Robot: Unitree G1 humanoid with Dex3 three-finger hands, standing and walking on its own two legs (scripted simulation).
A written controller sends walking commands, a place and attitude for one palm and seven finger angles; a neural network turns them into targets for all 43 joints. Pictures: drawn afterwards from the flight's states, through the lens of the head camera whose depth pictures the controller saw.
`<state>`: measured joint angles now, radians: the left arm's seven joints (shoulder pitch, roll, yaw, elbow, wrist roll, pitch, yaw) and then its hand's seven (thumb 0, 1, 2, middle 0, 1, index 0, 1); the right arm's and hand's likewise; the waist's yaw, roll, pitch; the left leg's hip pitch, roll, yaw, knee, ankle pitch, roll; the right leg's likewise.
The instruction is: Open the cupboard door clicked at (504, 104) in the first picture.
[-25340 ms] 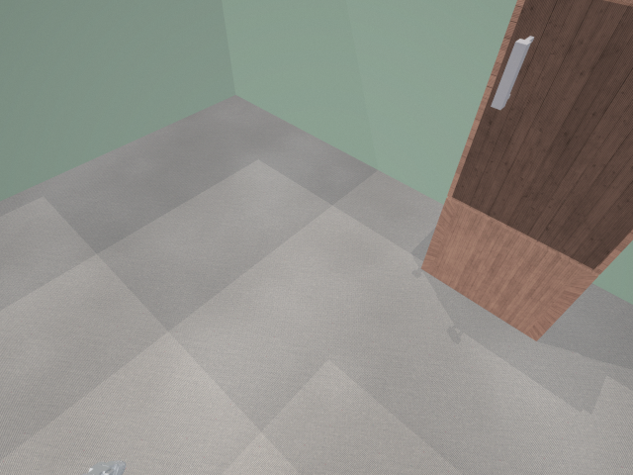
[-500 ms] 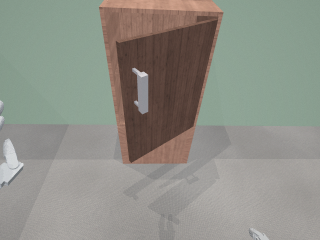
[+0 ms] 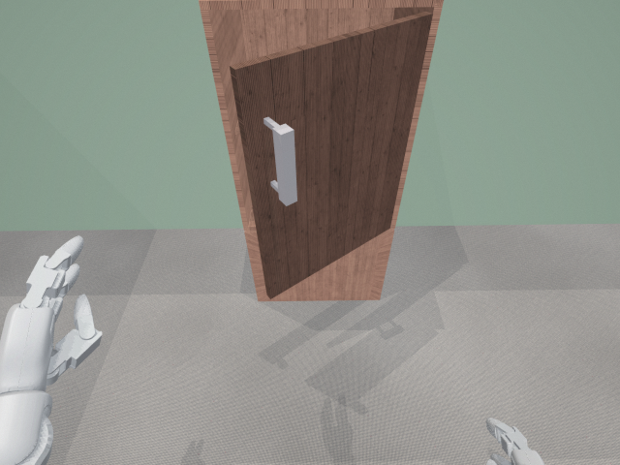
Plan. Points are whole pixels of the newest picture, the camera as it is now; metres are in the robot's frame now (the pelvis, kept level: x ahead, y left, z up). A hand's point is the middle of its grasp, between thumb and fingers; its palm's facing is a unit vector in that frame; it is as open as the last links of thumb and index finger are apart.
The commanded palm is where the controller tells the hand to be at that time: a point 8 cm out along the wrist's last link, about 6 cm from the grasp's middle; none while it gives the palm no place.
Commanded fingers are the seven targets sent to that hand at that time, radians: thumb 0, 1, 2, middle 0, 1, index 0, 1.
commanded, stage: let the arm hang, fingers relaxed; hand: left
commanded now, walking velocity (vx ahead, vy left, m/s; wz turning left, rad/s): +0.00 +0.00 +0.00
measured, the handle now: (279, 161) +0.59 +0.10 +0.09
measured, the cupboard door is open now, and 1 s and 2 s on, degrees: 36 36 36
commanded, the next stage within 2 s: look to check the result in 1.04 s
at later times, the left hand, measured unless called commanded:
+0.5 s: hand out of the picture -0.11 +0.19 -0.16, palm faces +0.08 -0.97 -0.22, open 7.3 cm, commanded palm none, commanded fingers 0.00 0.90 0.90 -0.20 -0.30 -0.20 -0.30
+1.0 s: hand out of the picture -0.02 +0.16 -0.17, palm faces +0.08 -0.98 -0.19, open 7.3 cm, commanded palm none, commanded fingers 0.00 0.90 0.90 -0.20 -0.30 -0.20 -0.30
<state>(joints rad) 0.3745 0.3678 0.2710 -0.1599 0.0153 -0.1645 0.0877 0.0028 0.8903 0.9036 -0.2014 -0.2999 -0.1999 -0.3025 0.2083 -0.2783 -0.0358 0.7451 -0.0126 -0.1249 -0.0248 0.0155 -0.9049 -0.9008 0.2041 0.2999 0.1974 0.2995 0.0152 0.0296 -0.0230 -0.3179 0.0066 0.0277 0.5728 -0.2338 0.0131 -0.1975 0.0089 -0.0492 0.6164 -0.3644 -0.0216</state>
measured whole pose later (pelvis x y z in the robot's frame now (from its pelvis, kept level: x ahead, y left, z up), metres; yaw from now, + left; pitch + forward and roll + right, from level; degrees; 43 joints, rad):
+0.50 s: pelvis -0.02 +0.01 +0.01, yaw +2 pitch -2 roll +0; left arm 0.38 0.16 0.01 1.19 0.01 0.02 0.03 0.00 0.93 0.90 -0.20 -0.30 -0.20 -0.30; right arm 0.26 -0.16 0.00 1.14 -0.02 0.03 -0.03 0.01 -0.91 -0.90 0.20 0.30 0.20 0.30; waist 0.01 0.03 0.08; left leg -0.25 -0.02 0.00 0.42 -0.14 0.02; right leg -0.11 0.01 -0.04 0.41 -0.28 -0.02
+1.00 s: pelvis -0.01 +0.00 +0.01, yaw +2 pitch -2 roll +0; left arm 0.29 0.11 0.02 1.15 0.01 0.00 0.04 0.01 0.92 0.90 -0.20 -0.30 -0.20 -0.30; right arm 0.29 -0.12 -0.01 1.15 -0.03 0.01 -0.04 0.01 -0.91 -0.90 0.20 0.30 0.20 0.30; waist -0.02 0.02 0.03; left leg -0.25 -0.01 0.00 0.43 -0.15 0.01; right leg -0.12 0.01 -0.03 0.45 -0.30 -0.02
